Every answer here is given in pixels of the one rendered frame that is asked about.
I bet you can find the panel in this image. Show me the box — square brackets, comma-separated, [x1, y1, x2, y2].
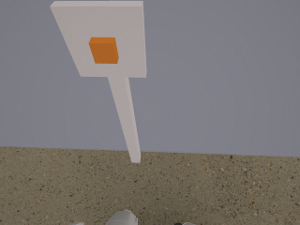
[50, 1, 147, 163]

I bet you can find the left robot thigh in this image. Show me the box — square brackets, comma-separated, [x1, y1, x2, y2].
[106, 211, 138, 225]

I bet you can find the button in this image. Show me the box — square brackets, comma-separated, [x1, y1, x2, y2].
[88, 37, 119, 64]

